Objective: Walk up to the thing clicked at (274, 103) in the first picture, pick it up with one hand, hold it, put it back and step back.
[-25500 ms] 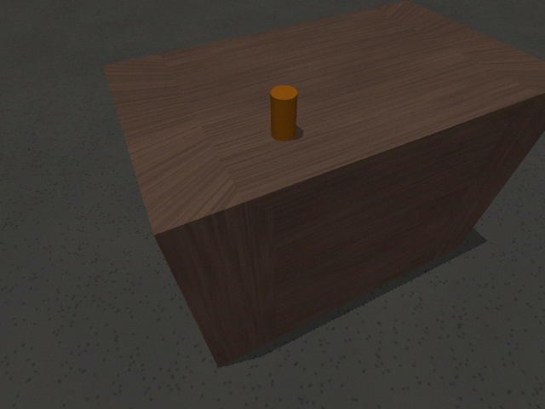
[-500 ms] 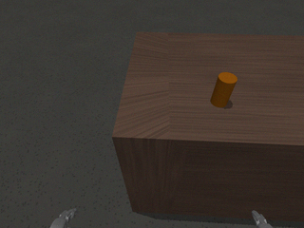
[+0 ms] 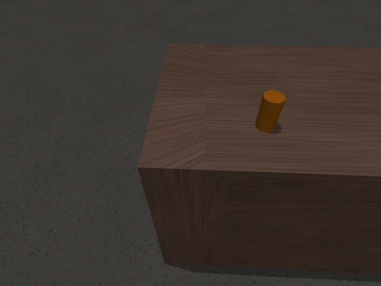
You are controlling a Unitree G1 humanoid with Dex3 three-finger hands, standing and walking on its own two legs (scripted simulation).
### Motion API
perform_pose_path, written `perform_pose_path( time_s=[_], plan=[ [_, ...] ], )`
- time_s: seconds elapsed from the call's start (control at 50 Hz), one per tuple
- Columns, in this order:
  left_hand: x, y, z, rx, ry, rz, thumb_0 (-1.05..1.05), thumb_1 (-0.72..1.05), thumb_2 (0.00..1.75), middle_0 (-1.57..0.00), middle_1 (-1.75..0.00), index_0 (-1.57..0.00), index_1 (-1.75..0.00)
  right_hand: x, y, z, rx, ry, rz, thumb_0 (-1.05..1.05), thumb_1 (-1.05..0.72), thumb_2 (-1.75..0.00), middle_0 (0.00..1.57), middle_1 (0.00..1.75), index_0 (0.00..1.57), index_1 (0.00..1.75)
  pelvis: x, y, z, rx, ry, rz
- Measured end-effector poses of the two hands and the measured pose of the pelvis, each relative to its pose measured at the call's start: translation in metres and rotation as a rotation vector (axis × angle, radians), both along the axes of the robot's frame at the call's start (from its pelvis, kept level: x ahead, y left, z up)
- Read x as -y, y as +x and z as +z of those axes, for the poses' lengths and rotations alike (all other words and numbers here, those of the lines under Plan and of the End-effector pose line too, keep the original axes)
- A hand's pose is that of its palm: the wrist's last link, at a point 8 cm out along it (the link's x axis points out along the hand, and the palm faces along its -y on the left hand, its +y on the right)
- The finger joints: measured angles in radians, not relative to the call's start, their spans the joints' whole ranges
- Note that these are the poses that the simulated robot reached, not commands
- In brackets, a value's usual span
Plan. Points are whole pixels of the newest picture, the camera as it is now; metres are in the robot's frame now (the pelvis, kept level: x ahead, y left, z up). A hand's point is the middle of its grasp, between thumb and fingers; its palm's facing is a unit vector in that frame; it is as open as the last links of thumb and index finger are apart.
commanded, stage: home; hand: right
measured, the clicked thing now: (269, 112) +0.53 -0.18 +0.07
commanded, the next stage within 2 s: stand in 1.08 s
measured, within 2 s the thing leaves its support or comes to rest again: neither
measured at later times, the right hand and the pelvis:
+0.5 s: hand out of the picture +0.07 -0.25 -0.15, palm faces -0.06 +0.93 -0.36, open 17.3 cm; pelvis +0.00 +0.00 +0.00, yaw +0 degrees
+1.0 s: hand out of the picture +0.08 -0.25 -0.15, palm faces -0.05 +0.93 -0.36, open 17.2 cm; pelvis +0.01 +0.00 +0.00, yaw +0 degrees
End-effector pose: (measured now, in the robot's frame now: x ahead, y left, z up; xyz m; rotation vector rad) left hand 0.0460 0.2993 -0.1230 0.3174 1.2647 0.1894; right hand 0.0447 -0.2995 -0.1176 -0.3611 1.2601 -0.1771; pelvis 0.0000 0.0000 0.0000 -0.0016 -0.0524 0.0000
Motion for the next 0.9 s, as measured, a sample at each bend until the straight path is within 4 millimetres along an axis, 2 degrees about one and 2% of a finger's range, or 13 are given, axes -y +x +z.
perform_pose_path(
  time_s=[0.44,0.9],
  plan=[
    [-0.005,0.008,0.004,0.014,0.01,0.016,0.0,0.91,0.9,-0.21,-0.3,-0.21,-0.3,-0.005,0.023,0.002,0.041,0.005,0.008,0.0,0.51,-0.06,0.06,0.05,0.06,0.05,-0.003,0.001,0.002,-0.001,0.0,-0.001],
    [-0.005,0.022,0.004,0.014,0.007,0.014,0.0,0.91,0.9,-0.21,-0.3,-0.21,-0.3,-0.006,0.028,0.002,0.022,0.005,-0.005,0.0,0.5,-0.07,0.06,0.06,0.06,0.06,-0.005,0.01,0.003,-0.009,0.0,0.002]
  ],
)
